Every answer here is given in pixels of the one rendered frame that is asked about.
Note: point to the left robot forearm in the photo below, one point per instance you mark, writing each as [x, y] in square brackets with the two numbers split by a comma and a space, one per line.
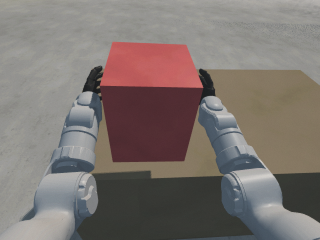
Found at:
[75, 152]

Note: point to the pedestal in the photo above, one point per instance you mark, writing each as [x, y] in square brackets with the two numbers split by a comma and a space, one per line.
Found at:
[278, 113]

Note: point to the right robot hand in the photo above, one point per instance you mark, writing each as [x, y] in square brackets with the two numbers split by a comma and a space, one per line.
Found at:
[207, 83]

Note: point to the robot right upper arm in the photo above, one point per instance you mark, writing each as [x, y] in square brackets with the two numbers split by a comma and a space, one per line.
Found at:
[253, 195]

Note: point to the right robot forearm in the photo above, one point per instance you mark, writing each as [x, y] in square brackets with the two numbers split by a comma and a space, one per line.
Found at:
[231, 149]

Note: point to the left robot hand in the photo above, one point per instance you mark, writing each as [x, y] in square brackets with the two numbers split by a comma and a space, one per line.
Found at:
[91, 81]

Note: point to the carton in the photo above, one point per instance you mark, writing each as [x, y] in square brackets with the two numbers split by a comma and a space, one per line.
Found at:
[150, 94]

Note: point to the robot left upper arm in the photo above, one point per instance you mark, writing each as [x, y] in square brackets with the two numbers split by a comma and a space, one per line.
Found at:
[62, 202]

